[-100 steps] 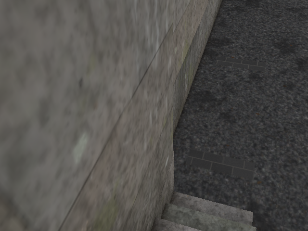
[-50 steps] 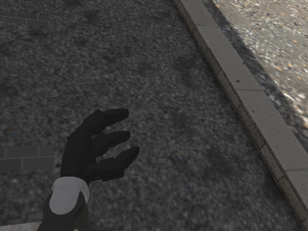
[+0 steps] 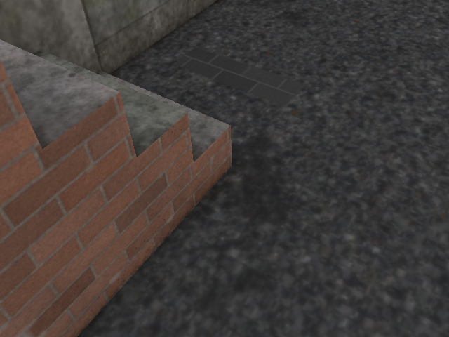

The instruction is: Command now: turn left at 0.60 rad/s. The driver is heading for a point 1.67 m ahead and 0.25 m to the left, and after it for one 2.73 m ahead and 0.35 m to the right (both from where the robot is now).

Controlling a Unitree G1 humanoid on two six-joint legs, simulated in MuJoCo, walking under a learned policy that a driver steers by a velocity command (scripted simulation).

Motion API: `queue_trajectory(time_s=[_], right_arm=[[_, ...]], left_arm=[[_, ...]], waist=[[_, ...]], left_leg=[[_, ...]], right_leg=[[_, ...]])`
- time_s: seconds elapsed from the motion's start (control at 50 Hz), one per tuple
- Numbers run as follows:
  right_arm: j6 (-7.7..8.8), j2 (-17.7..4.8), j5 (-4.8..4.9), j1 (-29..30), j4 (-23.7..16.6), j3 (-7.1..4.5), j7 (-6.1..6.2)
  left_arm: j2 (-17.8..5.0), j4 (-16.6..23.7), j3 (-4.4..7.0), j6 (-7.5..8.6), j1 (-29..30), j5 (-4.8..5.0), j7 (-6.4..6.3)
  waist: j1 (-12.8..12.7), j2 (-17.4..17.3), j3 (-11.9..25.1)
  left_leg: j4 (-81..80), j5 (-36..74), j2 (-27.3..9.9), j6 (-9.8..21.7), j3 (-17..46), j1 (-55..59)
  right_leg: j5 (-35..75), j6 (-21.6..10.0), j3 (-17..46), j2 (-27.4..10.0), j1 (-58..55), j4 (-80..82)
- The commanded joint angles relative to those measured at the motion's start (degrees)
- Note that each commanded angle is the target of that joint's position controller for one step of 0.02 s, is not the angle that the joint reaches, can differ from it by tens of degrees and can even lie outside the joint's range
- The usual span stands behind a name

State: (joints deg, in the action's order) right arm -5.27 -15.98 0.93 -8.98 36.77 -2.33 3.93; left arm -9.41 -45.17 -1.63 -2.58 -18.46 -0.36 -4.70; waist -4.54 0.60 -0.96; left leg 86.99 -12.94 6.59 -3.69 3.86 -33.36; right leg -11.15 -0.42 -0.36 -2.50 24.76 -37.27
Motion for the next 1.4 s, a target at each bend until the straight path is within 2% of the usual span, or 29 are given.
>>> queue_trajectory(time_s=[0.02,0.06,0.1,0.12,0.14,0.16,0.18,0.2,0.22,0.26,0.34,0.48,0.58,0.62,0.66,0.68,0.72,0.78,0.84,0.92,0.98,1.02,1.04,1.06,1.12,1.2,1.24,1.34,1.4], right_arm=[[0.15,-3.7,0.63,0.3,-3.8,-1.83,-0.73],[-0.24,-3.2,0.93,-5.3,-1.6,-1.63,-1.70],[-0.73,-5.3,-0.37,-12.6,2.0,-2.11,-2.65],[-1.08,-3.8,-1.02,-15.9,4.8,-1.78,-3.22],[-1.21,-0.4,-0.57,-17.6,7.4,-0.90,-3.73],[-0.58,-0.6,1.18,-12.8,5.3,0.18,-4.08],[2.48,-14.7,-1.58,-11.4,0.9,-3.60,-4.94],[4.81,-15.9,-3.20,-6.7,0.4,-4.27,-4.11],[5.95,-12.3,-2.77,-1.4,-0.1,-2.83,-2.87],[6.41,-9.7,-1.64,3.3,-1.7,-1.41,-1.87],[5.24,-6.2,-0.51,-4.6,-0.6,0.26,-1.22],[3.65,-8.9,-0.39,-6.7,-2.2,-1.78,-0.84],[3.16,-5.1,-1.11,-2.2,-3.3,-0.60,-1.42],[3.37,-3.3,-0.88,-2.0,-1.5,0.32,-1.67],[4.77,-4.8,-2.75,-6.6,0.9,-0.06,-2.37],[5.24,-6.4,-2.89,-7.0,0.7,-0.61,-2.55],[5.30,-8.1,-2.34,1.0,-0.5,-0.98,-1.83],[5.85,-7.1,-1.01,1.3,-1.3,-0.90,-1.78],[8.28,-7.8,-0.88,-1.8,0.1,-1.55,-2.06],[7.61,-9.3,-1.80,-0.2,-0.3,-2.05,-2.13],[5.93,-10.5,-0.33,3.9,-1.8,-2.42,-2.00],[5.02,-9.0,-0.01,2.5,-1.8,-2.17,-1.51],[5.13,-6.4,-1.68,2.8,-4.3,-1.43,-1.29],[5.73,-7.5,-1.77,5.2,-6.1,-1.45,-1.11],[6.08,-9.7,-0.95,2.5,-3.8,-2.40,-1.33],[5.79,-7.3,-0.81,2.9,-3.4,-1.61,-1.74],[5.86,-6.5,-0.54,4.5,-3.5,-1.31,-2.06],[7.50,-8.0,0.48,9.5,-4.6,-1.68,-3.75],[9.77,-8.5,0.45,8.9,-4.1,-2.00,-4.35]], left_arm=[[-14.1,3.9,5.38,-0.04,0.6,1.27,-2.34],[-16.7,5.0,7.10,-0.95,3.0,1.33,-2.43],[-18.4,5.5,8.63,-0.92,4.3,2.63,-1.99],[-17.2,5.9,8.72,-0.68,4.9,3.49,-1.81],[-14.1,6.0,8.34,-0.23,5.1,3.70,-0.97],[-5.8,6.9,6.70,-0.25,4.3,1.38,0.36],[-7.7,11.4,7.17,1.19,12.6,-0.18,0.77],[-12.5,11.7,8.37,2.33,15.9,0.90,1.03],[-15.6,9.5,9.32,2.49,13.2,0.45,1.39],[-14.4,5.3,9.49,2.02,8.0,-1.87,1.37],[-12.0,6.7,8.75,2.08,11.7,-0.34,1.53],[-13.0,7.6,7.97,2.94,15.4,1.20,2.82],[-12.3,5.4,6.73,4.17,13.1,1.13,4.56],[-10.9,3.4,6.00,4.57,10.1,0.17,5.24],[-15.2,3.3,6.23,4.32,9.7,-0.97,5.13],[-16.7,2.9,6.59,4.19,11.5,-0.27,5.39],[-13.3,2.5,5.77,4.12,10.2,0.75,5.40],[-13.8,2.4,5.24,5.64,9.8,1.69,4.76],[-13.1,4.0,4.94,7.33,12.2,2.06,4.90],[-12.5,6.3,4.39,6.42,11.1,1.75,5.85],[-11.9,5.5,4.40,5.06,7.3,1.29,6.67],[-14.7,6.0,5.56,4.45,5.1,1.20,6.81],[-22.2,7.5,7.38,4.47,3.4,1.10,6.39],[-21.6,8.3,7.04,4.64,1.3,0.19,6.96],[-18.0,10.9,6.53,5.03,7.0,1.45,6.37],[-18.0,12.3,6.54,2.13,8.9,1.16,4.28],[-18.4,12.4,6.97,1.14,8.0,1.80,3.70],[-19.0,12.6,7.21,1.81,6.3,1.88,3.95],[-18.0,11.7,6.71,2.77,5.7,1.47,4.55]], waist=[[1.4,7.2,2.7],[2.8,11.6,1.6],[3.6,13.2,0.3],[3.9,6.4,-1.2],[4.1,-6.4,-4.0],[-0.4,-16.7,-4.1],[3.9,-16.7,-4.5],[2.6,-10.0,-9.1],[0.2,-8.2,-9.2],[-1.1,-4.9,-5.2],[2.6,-5.8,-1.8],[6.0,-10.0,-0.6],[6.1,-9.1,2.2],[4.2,-6.4,2.9],[6.5,-0.3,4.1],[8.4,3.9,3.6],[4.6,1.3,4.2],[6.2,2.9,-4.3],[8.0,-1.4,-4.1],[5.2,-8.7,-2.4],[2.8,-6.8,1.7],[1.9,-2.6,2.5],[3.0,11.6,3.2],[0.8,14.9,3.4],[3.4,1.5,2.8],[4.0,4.6,5.6],[3.4,5.0,6.0],[0.7,8.4,2.4],[0.8,9.5,1.4]], left_leg=[[-21.5,-6.8,-0.9,-0.1,-4.1,3.3],[-38.4,-17.1,-1.6,2.0,-9.5,15.9],[-55.1,-18.1,-3.8,7.2,-10.5,26.2],[-65.3,-13.9,-4.7,10.3,-9.3,28.8],[-70.4,-10.4,-5.3,12.7,-4.2,29.2],[-65.3,-15.2,-15.1,14.8,12.5,29.2],[-79.7,-21.6,-29.8,26.9,38.4,15.6],[-83.6,-32.7,-28.0,25.6,38.0,13.2],[-81.1,-25.9,-23.5,20.2,31.0,12.9],[-75.4,-13.8,-16.8,15.0,20.3,12.8],[-72.6,-6.1,-14.3,15.3,17.8,19.5],[-70.6,-5.4,-14.7,16.2,24.6,30.0],[-68.0,4.5,-14.8,16.4,24.7,28.1],[-67.2,8.5,-13.1,13.4,21.7,26.0],[-65.0,6.7,-9.6,9.3,16.7,20.9],[-66.6,5.8,-6.4,7.6,12.2,21.6],[-63.4,-9.3,-3.9,7.0,8.1,24.5],[-64.3,-25.0,-5.7,9.2,8.9,21.5],[-68.2,-21.9,-11.1,11.7,15.2,29.9],[-70.5,-4.0,-21.5,18.4,22.2,27.5],[-63.8,15.9,-17.7,14.6,9.4,23.6],[-53.0,11.8,-12.6,9.9,2.6,18.2],[-36.0,-3.2,-4.7,4.0,-4.5,7.4],[-26.6,-25.8,-0.3,2.0,-1.2,-3.2],[-20.8,-16.8,-6.5,0.5,2.5,-6.4],[-29.0,-8.7,-5.7,-2.5,0.4,1.7],[-35.0,-6.8,-4.9,-2.8,0.4,2.9],[-49.5,-4.2,-4.7,-0.3,1.4,4.7],[-56.6,-1.5,-5.1,1.9,0.2,12.3]], right_leg=[[-18.3,-0.9,13.6,-7.4,-11.7,23.0],[-18.2,-0.7,11.1,-8.5,-7.1,27.4],[-16.3,0.8,9.6,-8.9,-3.7,28.4],[-18.5,0.7,7.0,-7.0,-1.2,21.4],[-23.0,0.3,2.7,-3.7,5.7,5.6],[-22.9,1.4,-1.6,-0.3,24.0,-17.4],[-23.3,2.4,4.6,3.8,29.7,-19.0],[-14.0,2.8,8.9,0.7,30.3,-24.2],[-6.3,3.0,8.7,0.7,26.6,-25.5],[2.2,4.8,6.9,1.8,18.3,-30.2],[4.3,6.6,5.4,3.2,14.6,-27.1],[-5.9,7.3,7.1,4.1,7.6,-4.6],[-7.8,5.1,5.5,2.0,-5.7,6.3],[5.4,2.9,5.0,1.2,-15.1,21.2],[20.4,0.0,9.4,-4.0,-24.2,16.9],[17.7,-2.0,8.7,-3.0,-21.3,13.6],[-6.2,-3.0,8.1,-0.2,-15.0,15.4],[-26.3,-5.4,12.0,0.2,-3.6,17.3],[-17.4,-4.6,10.5,2.2,3.0,10.7],[-15.3,-2.8,3.7,2.0,2.1,-4.5],[-6.2,-1.8,-1.4,4.2,-8.0,1.8],[2.3,-3.8,4.0,3.7,-15.6,10.0],[12.4,-10.5,25.9,-9.3,-20.8,16.3],[18.9,-19.1,40.1,-17.1,-24.7,20.5],[26.4,-14.9,27.0,-12.2,-26.2,15.9],[37.2,-12.5,19.3,-5.9,-22.1,14.0],[35.8,-11.7,19.8,-5.0,-22.2,12.9],[-10.5,-13.1,28.8,-4.9,-19.1,19.8],[-11.7,-12.6,30.0,-4.9,-16.8,20.2]])
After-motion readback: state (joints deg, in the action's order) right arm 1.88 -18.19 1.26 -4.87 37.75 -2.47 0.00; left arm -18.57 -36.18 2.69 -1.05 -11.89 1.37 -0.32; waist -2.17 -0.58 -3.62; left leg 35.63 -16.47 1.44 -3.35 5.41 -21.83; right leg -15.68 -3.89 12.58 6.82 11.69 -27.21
